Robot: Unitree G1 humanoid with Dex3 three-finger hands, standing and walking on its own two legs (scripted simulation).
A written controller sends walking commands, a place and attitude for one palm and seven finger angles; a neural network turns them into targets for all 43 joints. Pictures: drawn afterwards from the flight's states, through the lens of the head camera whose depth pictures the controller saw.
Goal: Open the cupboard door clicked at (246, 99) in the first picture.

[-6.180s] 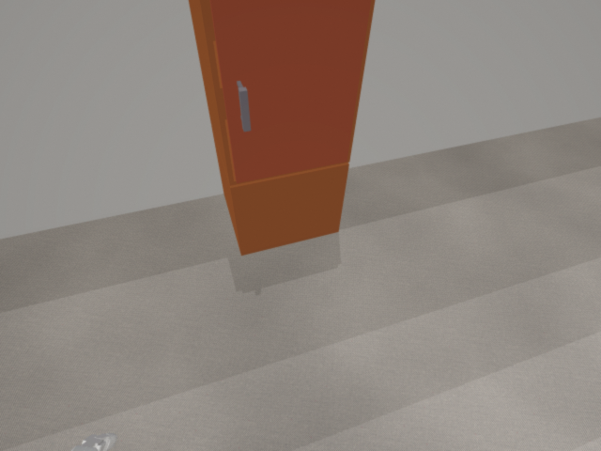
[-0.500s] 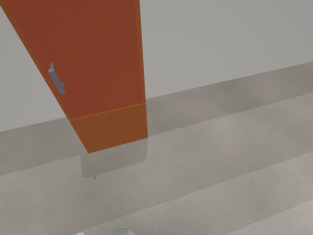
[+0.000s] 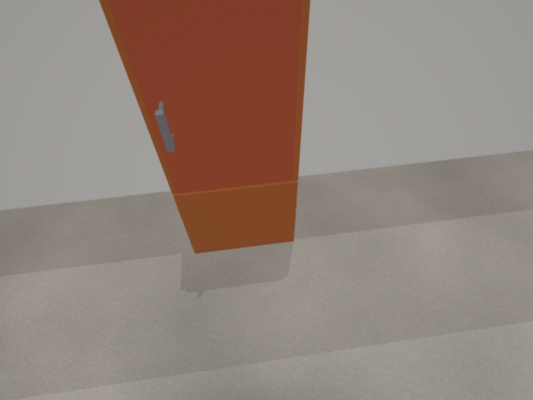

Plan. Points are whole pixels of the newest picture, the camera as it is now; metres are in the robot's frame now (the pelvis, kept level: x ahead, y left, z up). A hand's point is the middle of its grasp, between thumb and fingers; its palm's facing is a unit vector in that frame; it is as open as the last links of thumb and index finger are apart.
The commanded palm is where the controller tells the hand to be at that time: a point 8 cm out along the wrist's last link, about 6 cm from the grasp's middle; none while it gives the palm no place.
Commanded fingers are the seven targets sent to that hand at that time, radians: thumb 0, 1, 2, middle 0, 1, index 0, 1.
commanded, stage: turn to face it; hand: left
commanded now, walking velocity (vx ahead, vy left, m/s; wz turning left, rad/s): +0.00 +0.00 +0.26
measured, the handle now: (166, 127) +0.76 +0.31 -0.05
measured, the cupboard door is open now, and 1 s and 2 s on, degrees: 0 0 0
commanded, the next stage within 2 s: take the last steps up to it in 0.02 s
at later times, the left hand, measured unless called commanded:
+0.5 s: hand out of the picture -0.06 +0.21 -0.17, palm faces +0.17 -0.97 -0.19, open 7.4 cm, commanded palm none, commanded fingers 0.00 0.90 0.90 -0.20 -0.30 -0.20 -0.30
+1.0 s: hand (174, 390) +0.17 +0.18 -0.16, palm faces +0.15 -0.97 -0.20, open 7.3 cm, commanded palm none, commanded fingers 0.00 0.90 0.90 -0.20 -0.30 -0.20 -0.30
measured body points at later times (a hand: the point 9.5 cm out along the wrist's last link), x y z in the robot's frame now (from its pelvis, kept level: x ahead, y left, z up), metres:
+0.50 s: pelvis +0.01 +0.03 +0.01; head +0.00 +0.04 +0.46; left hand -0.06 +0.26 -0.16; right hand +0.06 -0.20 -0.14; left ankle -0.03 +0.14 -0.73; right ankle +0.01 -0.10 -0.69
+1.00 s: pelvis +0.16 +0.00 +0.01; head +0.18 +0.00 +0.46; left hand +0.16 +0.23 -0.14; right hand +0.21 -0.24 -0.15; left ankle +0.16 +0.12 -0.68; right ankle +0.17 -0.10 -0.73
